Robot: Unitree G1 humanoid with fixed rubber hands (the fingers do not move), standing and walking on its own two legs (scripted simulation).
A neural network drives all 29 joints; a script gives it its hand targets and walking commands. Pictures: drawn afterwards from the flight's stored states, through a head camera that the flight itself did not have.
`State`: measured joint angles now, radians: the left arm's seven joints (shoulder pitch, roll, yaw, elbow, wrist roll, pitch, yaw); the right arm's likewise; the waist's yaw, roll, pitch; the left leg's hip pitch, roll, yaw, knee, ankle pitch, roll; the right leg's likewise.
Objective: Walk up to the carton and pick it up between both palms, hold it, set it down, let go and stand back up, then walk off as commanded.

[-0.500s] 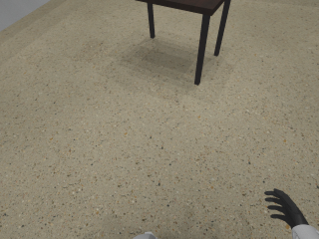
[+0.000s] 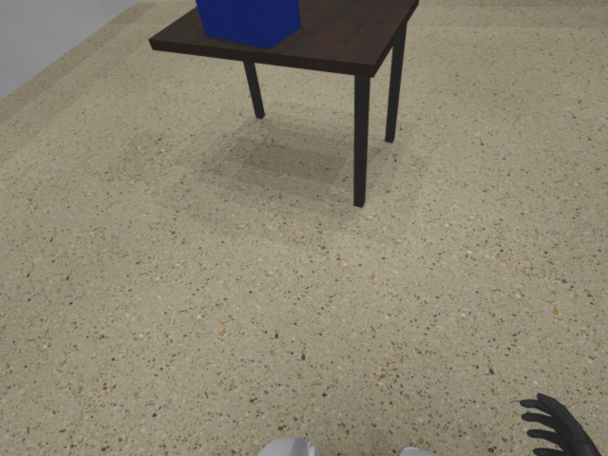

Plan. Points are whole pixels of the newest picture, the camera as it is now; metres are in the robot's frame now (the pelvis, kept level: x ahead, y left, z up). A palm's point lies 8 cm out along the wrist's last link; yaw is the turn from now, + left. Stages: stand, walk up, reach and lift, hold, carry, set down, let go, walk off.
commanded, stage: walk up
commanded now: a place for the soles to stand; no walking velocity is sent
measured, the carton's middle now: (246, 2) +1.48 +0.25 +0.03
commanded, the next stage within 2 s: none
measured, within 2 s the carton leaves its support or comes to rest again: neither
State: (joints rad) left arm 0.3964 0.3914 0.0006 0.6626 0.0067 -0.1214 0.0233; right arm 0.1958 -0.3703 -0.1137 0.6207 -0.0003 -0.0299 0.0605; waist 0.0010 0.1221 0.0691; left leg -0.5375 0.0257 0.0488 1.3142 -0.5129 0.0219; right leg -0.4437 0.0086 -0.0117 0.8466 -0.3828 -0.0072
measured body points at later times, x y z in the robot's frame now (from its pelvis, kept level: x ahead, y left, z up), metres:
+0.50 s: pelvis +0.14 +0.16 +0.03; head +0.17 +0.18 +0.48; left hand +0.24 +0.45 -0.08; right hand +0.24 -0.17 -0.03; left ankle +0.16 +0.14 -0.69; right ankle +0.13 +0.00 -0.63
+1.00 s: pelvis +0.26 +0.33 +0.01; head +0.29 +0.36 +0.46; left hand +0.38 +0.63 -0.11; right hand +0.30 +0.00 -0.06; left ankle +0.25 +0.41 -0.69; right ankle +0.24 +0.16 -0.60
